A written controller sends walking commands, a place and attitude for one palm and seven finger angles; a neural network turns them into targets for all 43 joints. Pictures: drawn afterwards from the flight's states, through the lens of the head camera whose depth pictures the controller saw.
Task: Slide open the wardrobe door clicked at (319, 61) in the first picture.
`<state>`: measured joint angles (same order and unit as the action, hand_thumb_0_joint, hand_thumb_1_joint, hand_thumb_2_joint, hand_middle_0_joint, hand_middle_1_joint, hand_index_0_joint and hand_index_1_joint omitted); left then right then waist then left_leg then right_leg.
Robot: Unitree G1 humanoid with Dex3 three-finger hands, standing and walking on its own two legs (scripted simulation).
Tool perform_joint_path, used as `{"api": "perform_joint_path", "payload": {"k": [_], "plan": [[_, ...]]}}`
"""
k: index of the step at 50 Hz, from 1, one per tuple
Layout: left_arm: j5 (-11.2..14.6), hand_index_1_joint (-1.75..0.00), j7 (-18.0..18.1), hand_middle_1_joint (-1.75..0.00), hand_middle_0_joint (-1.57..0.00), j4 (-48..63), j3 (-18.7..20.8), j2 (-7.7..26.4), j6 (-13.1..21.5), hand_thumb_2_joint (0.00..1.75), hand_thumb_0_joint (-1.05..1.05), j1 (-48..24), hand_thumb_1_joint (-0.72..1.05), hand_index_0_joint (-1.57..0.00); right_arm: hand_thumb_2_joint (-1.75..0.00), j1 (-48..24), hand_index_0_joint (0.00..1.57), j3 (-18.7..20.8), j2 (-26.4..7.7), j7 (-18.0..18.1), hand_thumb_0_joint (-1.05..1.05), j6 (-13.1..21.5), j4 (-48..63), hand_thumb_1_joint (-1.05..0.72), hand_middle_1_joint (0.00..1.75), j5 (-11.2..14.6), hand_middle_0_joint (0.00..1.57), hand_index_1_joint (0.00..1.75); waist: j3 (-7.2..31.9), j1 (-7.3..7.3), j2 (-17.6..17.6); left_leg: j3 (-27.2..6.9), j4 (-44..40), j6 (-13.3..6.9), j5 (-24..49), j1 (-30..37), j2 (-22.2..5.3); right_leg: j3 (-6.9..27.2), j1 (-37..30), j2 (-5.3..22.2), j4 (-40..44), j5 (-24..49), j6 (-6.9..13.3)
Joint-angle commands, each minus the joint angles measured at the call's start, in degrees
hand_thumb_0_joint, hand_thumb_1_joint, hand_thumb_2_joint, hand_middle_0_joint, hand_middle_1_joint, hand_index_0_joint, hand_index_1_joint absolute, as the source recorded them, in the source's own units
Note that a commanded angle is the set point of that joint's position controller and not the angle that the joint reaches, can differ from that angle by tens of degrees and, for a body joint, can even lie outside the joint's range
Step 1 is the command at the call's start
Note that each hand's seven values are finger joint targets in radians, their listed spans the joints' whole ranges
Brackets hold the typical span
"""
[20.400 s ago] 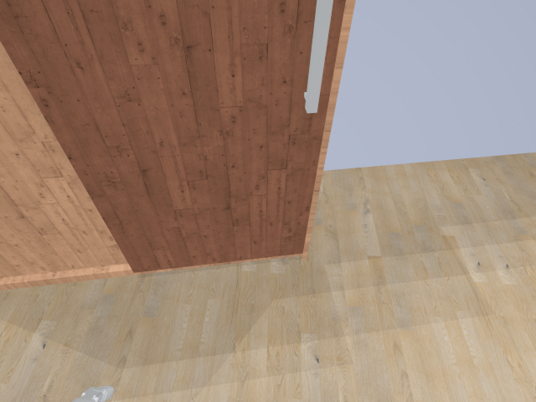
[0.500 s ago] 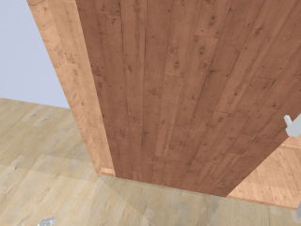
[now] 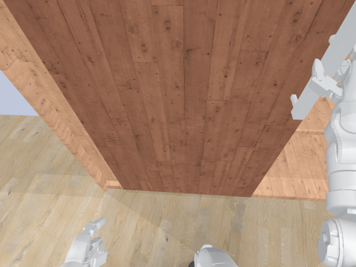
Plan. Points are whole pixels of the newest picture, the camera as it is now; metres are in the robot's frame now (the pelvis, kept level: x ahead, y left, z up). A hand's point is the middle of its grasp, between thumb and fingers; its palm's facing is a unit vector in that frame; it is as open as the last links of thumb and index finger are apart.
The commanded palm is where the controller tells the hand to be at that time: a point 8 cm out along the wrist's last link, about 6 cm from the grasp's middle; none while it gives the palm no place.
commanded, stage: stop walking and hold the door there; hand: right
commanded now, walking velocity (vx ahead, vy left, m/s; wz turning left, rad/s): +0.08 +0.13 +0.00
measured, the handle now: (327, 52) +0.48 -0.30 +0.21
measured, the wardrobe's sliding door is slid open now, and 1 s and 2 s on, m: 0.57 0.57 0.57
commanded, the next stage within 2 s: loosen the grip on the handle in 0.40 s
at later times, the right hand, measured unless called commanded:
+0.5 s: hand (319, 78) +0.42 -0.27 +0.19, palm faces +0.26 +0.96 -0.07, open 7.2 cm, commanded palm +0.39 -0.32 +0.16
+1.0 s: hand (315, 80) +0.43 -0.28 +0.18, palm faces +0.32 +0.94 -0.08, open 13.8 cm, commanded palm +0.40 -0.32 +0.16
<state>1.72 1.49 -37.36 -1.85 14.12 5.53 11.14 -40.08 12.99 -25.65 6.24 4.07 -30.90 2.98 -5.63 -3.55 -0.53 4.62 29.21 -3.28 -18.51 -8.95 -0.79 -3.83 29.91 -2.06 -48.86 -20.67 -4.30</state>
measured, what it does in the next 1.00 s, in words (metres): steps on the spot: right foot, then left foot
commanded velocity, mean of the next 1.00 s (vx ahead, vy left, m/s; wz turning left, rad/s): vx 0.02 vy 0.06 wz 0.00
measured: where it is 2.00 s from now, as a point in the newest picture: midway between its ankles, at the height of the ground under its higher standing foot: outside the picture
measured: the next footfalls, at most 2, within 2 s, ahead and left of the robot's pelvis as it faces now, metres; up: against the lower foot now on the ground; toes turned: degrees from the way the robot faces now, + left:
right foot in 0.06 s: +0.12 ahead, -0.10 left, +0.00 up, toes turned +3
left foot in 0.60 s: +0.02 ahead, +0.12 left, +0.00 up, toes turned -1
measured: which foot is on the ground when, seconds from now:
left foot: down 0.00-0.06, up 0.08-0.58, down 0.60-1.00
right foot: up 0.00-0.04, down 0.06-1.00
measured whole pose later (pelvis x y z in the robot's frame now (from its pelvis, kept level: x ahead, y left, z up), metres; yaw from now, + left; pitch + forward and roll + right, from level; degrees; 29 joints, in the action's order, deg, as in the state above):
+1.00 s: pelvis -0.02 +0.02 -0.02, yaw +1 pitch +5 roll +3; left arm -0.3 3.3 -45.1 0.5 16.7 5.8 24.2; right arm -45.9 26.0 -37.8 -7.0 12.8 -57.6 4.1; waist 1.8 6.2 0.0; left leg 1.3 41.3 -2.0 -20.8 -26.0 5.0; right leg 3.1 36.1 3.1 -41.9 -12.0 0.5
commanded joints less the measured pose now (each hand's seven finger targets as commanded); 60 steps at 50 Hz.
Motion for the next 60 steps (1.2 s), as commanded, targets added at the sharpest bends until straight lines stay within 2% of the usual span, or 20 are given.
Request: {"api": "perform_joint_path", "payload": {"k": [1, 3, 5, 7, 10, 17, 24, 25, 26, 27, 28, 30, 31, 33, 35, 41, 50, 55, 58, 60], "plan": [[0.9, -0.3, 1.5, -0.3, -0.2, 5.2, 3.4, 7.5, 0.2, 0.9, 0.0, 0.6, 0.9, -0.2, -0.9, -22.6, 0.45, -3.0, -6.7, -2.6, 0.0, 6.3, 21.4, -0.9, 1.4, -2.1, 0.45, 1.4, 21.2, 7.39, -3.3, -1.0, 10.7, -1.1, 28.5, 4.1, -9.2, -0.2, -16.4, 2.9, 17.7, 15.7, 3.8], [0.4, -0.3, 2.2, -0.3, -0.2, 6.4, 4.3, 9.5, 0.6, 0.9, 0.0, -2.7, 0.9, -0.2, -0.9, -22.0, 0.45, -1.9, -5.8, -2.4, 0.0, 7.3, 26.8, -0.9, 1.4, 0.1, 0.45, 1.4, 29.2, 5.29, 25.1, -3.9, 32.9, 4.7, -17.5, -18.2, 2.1, 29.6, -37.2, 24.4, 24.7, 38.9, 12.9], [0.2, -0.3, 1.8, -0.3, -0.2, 6.6, 3.1, 7.2, 1.4, 0.9, 0.0, -3.5, 0.9, -0.2, -0.9, -19.9, 0.45, -6.1, -1.0, -3.0, 0.0, 6.7, 28.1, -0.9, 1.4, 0.9, 0.45, 1.4, 24.1, 6.35, 14.5, -9.8, 43.0, 3.9, -14.2, -20.2, 2.0, 38.1, -27.4, 25.8, 33.6, 7.1, 11.0], [-0.3, -0.3, 2.4, -0.3, -0.2, 5.0, 3.5, 7.9, 1.5, 0.9, 0.0, -3.6, 0.9, -0.2, -0.9, -19.4, 0.45, -4.0, -3.9, -1.8, 0.0, 6.3, 28.7, -0.9, 1.4, -0.8, 0.45, 1.4, 21.6, 5.77, 4.5, -9.9, 43.7, 4.5, -7.2, -22.7, 0.0, 31.4, -26.4, 24.1, 33.3, 5.7, 8.5], [-0.3, -0.3, 2.3, -0.3, -0.2, 5.0, 3.5, 7.6, 0.7, 0.9, 0.0, -4.2, 0.9, -0.2, -0.9, -21.0, 0.45, -5.9, -2.1, -2.1, 0.0, 5.4, 31.3, -0.9, 1.4, -1.3, 0.45, 1.4, 23.0, 5.27, 9.4, -6.5, 38.4, 5.0, -1.8, -21.3, 0.4, 18.6, -28.0, 20.2, 30.9, 9.9, 6.0], [-0.3, -0.3, 2.4, -0.3, -0.2, 4.0, 3.0, 6.3, 1.1, 0.9, 0.0, -2.6, 0.9, -0.2, -0.9, -22.9, 0.45, -8.6, 0.8, -2.8, 0.0, 3.0, 28.5, -0.9, 1.4, -1.0, 0.45, 1.4, 24.4, 5.61, 16.3, -3.0, 33.8, 5.9, -2.2, -21.9, 2.0, 15.4, -32.6, 18.6, 32.6, 12.0, 3.9], [-0.4, -0.3, 3.1, -0.3, -0.2, 3.7, 2.4, 6.1, 3.0, 0.9, 0.0, -1.8, 0.9, -0.2, -0.9, -25.5, 0.45, -7.0, -1.6, -2.0, 0.0, 2.4, 27.5, -0.9, 1.4, -1.0, 0.45, 1.4, 25.6, 5.49, 16.4, -1.7, 26.6, 5.6, -5.4, -18.2, 2.3, 13.9, -34.4, 18.1, 33.4, 13.7, 6.3], [2.2, -0.3, 3.0, -0.3, -0.2, 4.4, 3.1, 7.7, 5.2, 0.9, 0.0, 5.8, 0.9, -0.2, -0.9, -61.8, 0.45, 26.8, -47.4, 2.1, 0.0, 8.8, 13.0, -0.9, 1.4, -13.9, 0.45, 1.4, 21.1, 2.34, 13.2, -13.3, 16.1, 3.6, -3.6, -10.7, -3.8, 13.1, -23.3, 16.2, 32.4, -12.0, 12.5], [-5.8, -0.3, 0.2, -0.3, -0.2, 0.5, 3.2, 2.7, 8.3, 0.9, 0.0, 2.4, 0.9, -0.2, -0.84, -50.4, 0.45, 9.6, -19.0, -2.0, 0.0, 0.2, -16.2, -0.78, 1.4, -14.2, 0.45, 1.4, 31.7, 8.81, -7.1, -2.0, 4.5, -1.7, 0.7, -9.2, 1.7, 5.5, -15.6, 4.6, 20.6, 8.2, 4.0], [-3.6, -0.3, 0.8, -0.3, -0.2, 2.4, 5.3, 7.5, 9.9, 0.9, 0.0, 9.9, 0.9, -0.2, -0.78, -44.6, 0.45, 9.2, -10.6, -4.0, 0.0, 2.1, -9.0, -0.66, 1.4, -5.5, 0.45, 1.4, 32.6, 11.19, -11.6, 0.0, 2.6, 0.8, 5.2, -11.6, 4.0, 7.5, -21.3, 6.7, 19.7, 11.8, 5.3], [-4.0, -0.3, 0.6, -0.3, -0.2, 1.5, 4.5, 9.3, 10.6, 0.9, 0.0, 7.6, 0.9, -0.2, -0.73, -39.2, 0.45, 18.6, -21.4, -5.3, 0.0, 3.2, -13.0, -0.54, 1.4, -2.4, 0.45, 1.4, 27.7, 8.69, -5.3, -2.6, -1.0, 1.0, 2.9, -12.8, 3.4, 6.8, -22.2, 6.4, 19.3, 8.4, 5.9], [-4.8, -0.3, -0.6, -0.3, -0.2, 2.8, 2.8, 7.9, 9.7, 0.9, 0.0, 5.8, 0.9, -0.2, -0.61, -41.2, 0.45, 13.9, -18.6, -8.0, 0.0, 4.1, -9.6, -0.3, 1.4, -1.8, 0.45, 1.4, 20.8, 6.89, 26.7, -3.0, -0.3, -1.1, 2.6, -20.1, 2.3, 8.6, -23.3, 5.1, 21.5, 5.6, 4.0], [-4.6, -0.3, -1.8, -0.3, -0.2, 2.2, 3.3, 8.7, 8.6, 0.9, 0.0, 6.1, 0.9, -0.2, -0.55, -42.0, 0.45, 9.6, -16.6, -8.4, 0.0, 3.9, -10.2, -0.17, 1.4, -3.7, 0.45, 1.4, 18.8, 8.13, 29.6, -3.1, 1.1, -0.9, 2.8, -25.4, 2.0, 10.9, -24.8, 5.5, 20.8, 7.0, 3.3], [-3.7, -0.3, -1.8, -0.3, -0.2, 5.2, 4.6, 9.8, 5.7, 0.9, 0.0, 6.5, 0.9, -0.2, -0.43, -31.1, 0.45, 7.7, -14.2, -7.7, 0.0, 5.6, -6.6, 0.07, 1.4, -4.4, 0.45, 1.4, 24.9, 8.79, 4.1, -1.0, 4.0, 0.9, 0.0, -24.1, 3.8, 12.8, -21.4, 7.1, 18.9, 0.5, 4.6], [-3.1, -0.3, -0.5, -0.3, -0.2, 6.1, 4.5, 10.0, 5.3, 0.9, 0.0, 5.2, 0.9, -0.2, -0.32, -32.2, 0.45, 7.6, -13.1, -7.7, 0.0, 8.6, -5.4, 0.31, 1.4, -1.4, 0.45, 1.4, 22.8, 10.05, -2.4, -1.6, 3.1, 1.7, -5.4, -23.9, 4.0, 11.6, -17.6, 6.5, 18.8, -8.2, 5.9], [-2.7, -0.3, 1.4, -0.3, -0.2, 1.5, 4.8, 10.9, 4.6, 0.9, 0.0, 9.2, 0.9, -0.2, -0.2, -40.5, 0.37, 9.6, -22.3, -9.6, 0.0, 11.8, -8.6, 0.55, 1.3, -1.5, 0.37, 1.3, 24.7, 10.09, 11.2, -4.1, 3.2, 1.7, -8.9, -25.7, 3.7, 8.5, -15.2, 4.3, 15.5, -10.6, 5.9], [-1.4, -0.3, 2.7, -0.3, -0.2, -0.4, 4.8, 11.2, 1.3, 0.9, 0.0, 11.2, 0.9, -0.2, -0.2, -28.1, 0.25, 19.7, -34.4, -14.9, 0.0, 13.3, -16.7, 0.55, 1.15, 3.1, 0.25, 1.15, 20.0, 8.0, 0.6, -15.9, -1.4, 4.5, -5.8, -14.9, -1.1, 6.5, 0.3, 3.7, 9.1, 0.4, 6.5], [-1.3, -0.3, 2.6, -0.3, -0.2, 1.3, 5.3, 11.3, -0.8, 0.9, 0.0, 12.3, 0.9, -0.2, -0.2, -18.6, 0.25, 24.2, -36.9, -17.2, 0.0, 14.1, -11.2, 0.55, 1.15, 3.9, 0.25, 1.15, 24.7, 6.11, 3.8, -14.8, 3.8, 5.0, 13.3, -11.5, -0.4, 6.3, -2.5, 3.2, 8.1, 7.2, 6.6], [-0.6, -0.3, 3.1, -0.3, -0.2, 2.2, 5.4, 10.9, -1.3, 0.9, 0.0, 11.5, 0.9, -0.2, -0.2, -15.8, 0.25, 22.9, -32.5, -18.8, 0.0, 12.5, -7.9, 0.55, 1.15, 6.5, 0.25, 1.15, 23.7, 7.12, 1.1, -14.0, 4.1, 6.2, 17.9, -12.0, -0.3, 5.3, -3.2, 2.8, 7.8, 7.9, 6.6], [-0.7, -0.3, 4.0, -0.3, -0.2, 0.7, 5.3, 11.7, -1.3, 0.9, 0.0, 12.7, 0.9, -0.2, -0.2, -22.9, 0.25, 25.2, -37.3, -18.7, 0.0, 11.9, -8.3, 0.55, 1.15, 6.2, 0.25, 1.15, 23.3, 8.54, 0.9, -13.7, 3.8, 6.6, 17.4, -14.0, 0.2, 5.3, -3.7, 3.0, 7.2, 8.4, 7.0]]}}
